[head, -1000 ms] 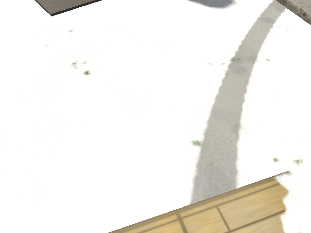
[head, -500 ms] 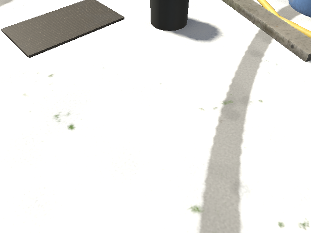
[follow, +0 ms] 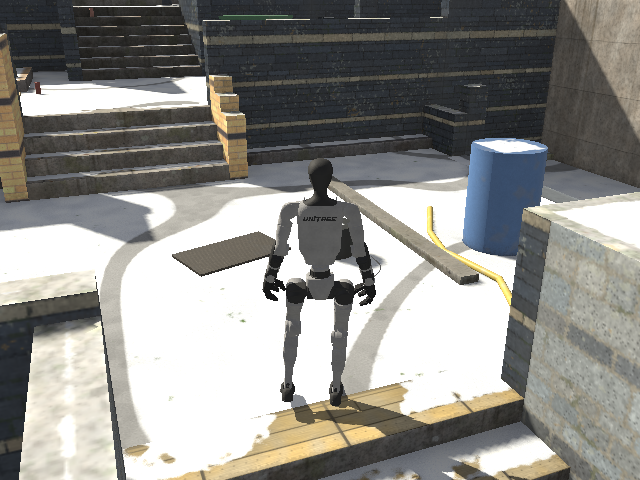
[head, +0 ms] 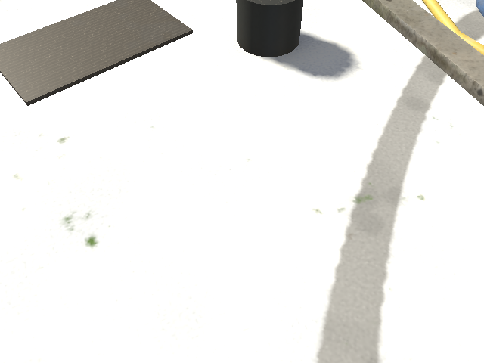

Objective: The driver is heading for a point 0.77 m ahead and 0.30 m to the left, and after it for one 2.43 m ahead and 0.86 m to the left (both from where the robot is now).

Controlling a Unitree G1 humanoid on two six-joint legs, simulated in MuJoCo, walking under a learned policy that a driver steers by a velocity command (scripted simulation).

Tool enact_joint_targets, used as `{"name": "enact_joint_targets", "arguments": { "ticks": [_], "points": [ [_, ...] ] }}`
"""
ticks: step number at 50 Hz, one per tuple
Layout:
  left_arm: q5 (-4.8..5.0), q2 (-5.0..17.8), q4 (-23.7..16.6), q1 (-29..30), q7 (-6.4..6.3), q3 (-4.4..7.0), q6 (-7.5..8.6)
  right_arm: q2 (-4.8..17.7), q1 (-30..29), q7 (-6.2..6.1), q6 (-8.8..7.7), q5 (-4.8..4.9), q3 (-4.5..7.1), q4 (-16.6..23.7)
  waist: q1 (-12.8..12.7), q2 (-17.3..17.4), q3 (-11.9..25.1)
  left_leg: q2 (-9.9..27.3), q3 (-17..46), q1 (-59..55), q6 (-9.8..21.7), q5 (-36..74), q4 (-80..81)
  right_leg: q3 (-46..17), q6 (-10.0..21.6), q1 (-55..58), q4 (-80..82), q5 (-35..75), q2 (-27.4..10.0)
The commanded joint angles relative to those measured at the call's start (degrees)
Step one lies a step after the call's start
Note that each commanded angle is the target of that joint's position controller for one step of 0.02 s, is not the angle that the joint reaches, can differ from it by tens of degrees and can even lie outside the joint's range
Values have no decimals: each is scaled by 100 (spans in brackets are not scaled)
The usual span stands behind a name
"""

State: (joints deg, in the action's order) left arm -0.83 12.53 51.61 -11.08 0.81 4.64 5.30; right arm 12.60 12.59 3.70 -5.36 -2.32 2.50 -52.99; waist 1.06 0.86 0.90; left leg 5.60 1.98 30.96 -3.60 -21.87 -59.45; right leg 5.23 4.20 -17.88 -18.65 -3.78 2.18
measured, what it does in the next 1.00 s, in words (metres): walks ahead, turning left: left foot, then right foot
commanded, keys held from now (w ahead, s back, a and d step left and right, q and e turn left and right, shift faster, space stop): q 0.02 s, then w+q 0.46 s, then q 0.24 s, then no key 0.28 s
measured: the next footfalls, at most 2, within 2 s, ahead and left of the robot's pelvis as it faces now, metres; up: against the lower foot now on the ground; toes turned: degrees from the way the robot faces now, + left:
left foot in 0.32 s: +0.14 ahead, +0.18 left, +0.00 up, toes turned +13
right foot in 0.70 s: +0.42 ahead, +0.04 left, +0.00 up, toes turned +27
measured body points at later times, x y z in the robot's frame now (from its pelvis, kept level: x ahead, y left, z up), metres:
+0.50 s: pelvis +0.14 +0.08 +0.00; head +0.15 +0.11 +0.45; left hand +0.27 +0.37 -0.10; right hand +0.21 -0.18 -0.12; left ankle +0.10 +0.17 -0.74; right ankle +0.22 -0.06 -0.68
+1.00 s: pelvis +0.27 +0.10 -0.01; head +0.30 +0.11 +0.44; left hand +0.24 +0.38 -0.14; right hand +0.53 -0.06 -0.11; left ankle +0.23 +0.23 -0.72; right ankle +0.38 +0.02 -0.74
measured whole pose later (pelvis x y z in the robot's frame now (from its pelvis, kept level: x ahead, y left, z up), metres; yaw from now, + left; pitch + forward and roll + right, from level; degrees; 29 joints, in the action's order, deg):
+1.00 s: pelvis +0.27 +0.10 -0.01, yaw +28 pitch +2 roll -1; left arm -0.9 12.9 51.1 -7.3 -1.7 3.0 0.8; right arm 14.4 8.2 -2.1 0.2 0.2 4.2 -42.5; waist -1.8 1.2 -2.0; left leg 2.4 2.2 25.8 -1.9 -19.0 -42.6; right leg 3.9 1.3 -20.2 -25.2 -7.1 0.1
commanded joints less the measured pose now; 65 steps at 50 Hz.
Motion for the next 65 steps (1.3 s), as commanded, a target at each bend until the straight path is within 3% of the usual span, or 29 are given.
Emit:
{"name": "enact_joint_targets", "arguments": {
  "ticks": [1,3,5,7,10,11,15,16,17,18,20,22,27,31,34,35,36,37,39,40,42,46,51,52,53,54,56,62,65],
  "points": [
    [-15,700,-839,1349,85,156,247,28,1348,120,75,47,57,-250,593,-441,524,-32,-344,-1503,-228,775,487,-199,841,-929,518,1900,-1177],
    [-178,936,-496,357,32,334,230,211,995,-58,79,-129,77,-42,58,-432,151,92,-138,-552,60,694,663,-944,1319,-109,934,-110,-1892],
    [-210,519,-347,36,-54,223,275,321,595,-260,76,-121,91,148,-125,-464,-11,343,305,432,361,651,955,-1568,1404,960,1082,-1048,-2450],
    [-180,311,-430,136,-160,128,286,235,373,-301,84,-103,64,217,-167,-431,2,341,323,656,531,533,1241,-1501,1230,1537,1181,-1382,-2502],
    [-143,506,-553,338,-251,156,277,170,206,-200,103,-122,90,253,-240,-376,-77,123,-88,134,680,429,1690,-841,962,1558,1276,-1679,-2211],
    [258,1375,-377,318,-272,350,0,562,-540,-332,122,681,282,672,-180,-761,212,175,-242,5,688,612,2063,-369,533,1509,822,-1066,-1855],
    [256,638,-462,510,-262,220,-340,362,792,-430,275,428,386,123,290,-271,203,-335,-733,-1490,930,659,2746,224,146,595,-463,-1709,-1510],
    [162,233,-600,798,-237,112,-359,698,1434,-485,290,384,527,-14,491,637,137,168,338,-2087,1332,163,3340,692,-153,-222,-2053,-1592,-1064],
    [127,-7,-943,1145,-220,27,-257,1432,1849,-540,272,397,695,30,552,1854,-28,1106,2785,-3148,2230,-588,4195,736,-559,-2359,-3927,-2379,-144],
    [217,127,-1014,1447,-154,33,-72,1240,1977,-484,172,299,626,95,697,1606,135,1403,3922,-3664,2543,-1140,4730,-422,-450,-3478,-4923,-2987,-54],
    [331,397,-958,1431,-18,48,199,841,1384,-477,43,245,500,356,423,1012,146,1240,3125,-3652,2180,-233,4477,-819,-230,-3816,-5071,-2076,-528],
    [122,543,-865,1419,-50,96,242,655,759,-506,85,351,413,558,97,439,160,989,2261,-2753,1853,953,4497,-788,-286,-2920,-4120,-1422,-731],
    [125,256,-847,1792,-81,-42,100,1074,596,-633,151,333,546,688,80,492,-92,272,1054,-1727,1558,2845,4359,-433,-513,-1354,-1884,-219,-132],
    [145,516,-911,1766,-122,3,11,1046,605,-670,288,391,600,733,101,692,165,294,1349,-1911,1361,3064,3832,-667,-554,-846,-1208,223,-22],
    [55,777,-757,1170,-147,111,42,901,185,-708,341,408,578,972,-251,603,422,-27,1568,-1782,1056,2672,3009,-688,-361,149,-537,645,-85],
    [-39,987,-692,750,-184,174,54,639,89,-700,330,356,506,1098,-405,321,783,-406,1372,-1394,824,2339,2144,-999,-153,1019,-505,1306,-582],
    [-127,1306,-664,212,-236,221,4,245,393,-681,329,204,395,1185,-395,-853,1430,-979,785,-289,497,-154,493,-2059,267,2480,-853,3149,-1824],
    [-116,1426,-591,105,-202,226,-68,338,1348,-660,294,333,376,1228,4,-2313,1954,-1184,649,738,316,-2072,-789,-3965,1292,3197,-394,2655,-2971],
    [9,632,-844,688,-233,30,-167,1082,757,-655,423,396,541,1092,-150,-1020,1159,-587,501,1190,136,-1121,-1668,-3120,1082,2154,-87,255,-2318],
    [-20,557,-840,909,-238,-25,-228,1023,474,-677,522,358,549,1111,-113,-645,848,-457,422,1014,84,-825,-1566,-2562,933,1461,39,-132,-1981],
    [-94,649,-738,1106,-247,-22,-293,785,336,-681,620,281,499,1206,21,-718,488,-309,317,324,80,-459,-1079,-1896,820,344,283,-71,-1610],
    [-78,727,-568,1091,-268,-18,-298,337,173,-625,520,241,263,1264,54,-861,660,-300,-7,-742,132,-148,871,-1107,896,61,213,1176,-1374],
    [128,720,-416,718,-254,-91,-431,559,226,-527,581,191,243,1125,156,-689,736,-542,-259,-2189,372,1087,3156,-1070,529,-62,-224,-242,-1303],
    [105,532,-351,515,-226,-163,-419,765,127,-542,609,96,260,1238,95,-357,655,-133,280,-2577,576,1498,3524,-953,107,-427,-465,-1038,-1102],
    [-46,307,-374,408,-185,-223,-402,1110,64,-598,644,28,290,1365,-175,652,619,797,1333,-2764,899,2234,3798,-350,-329,-889,-1522,-1896,-579],
    [-7,279,-426,336,-230,-223,-398,1050,-245,-555,628,-4,246,1325,-308,1683,455,1178,1693,-1593,1486,1250,4194,-357,-442,-482,-1339,-2136,-376],
    [-50,603,-284,557,-241,-146,-427,517,-720,-503,503,44,135,1358,-307,1129,89,348,1025,-1208,1014,-156,4162,-362,-519,146,-1061,-1028,-369],
    [12,619,192,306,-208,-134,-425,537,-272,-532,428,151,154,1022,-204,40,-168,-200,427,-1468,611,657,3630,-458,-449,334,-678,-679,-531],
    [11,584,338,335,-212,-144,-405,530,-304,-544,433,171,172,954,-202,-107,-33,-245,341,-1664,653,1282,3449,-478,-463,439,-678,-420,-549]
  ]
}}
Velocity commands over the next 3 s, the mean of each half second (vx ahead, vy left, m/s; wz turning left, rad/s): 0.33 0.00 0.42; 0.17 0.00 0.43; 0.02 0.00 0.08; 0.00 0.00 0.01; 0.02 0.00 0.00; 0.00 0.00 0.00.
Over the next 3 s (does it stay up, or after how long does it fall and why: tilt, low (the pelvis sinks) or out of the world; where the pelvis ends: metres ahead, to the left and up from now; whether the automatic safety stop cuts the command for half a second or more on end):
stays up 0.31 0.13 -0.01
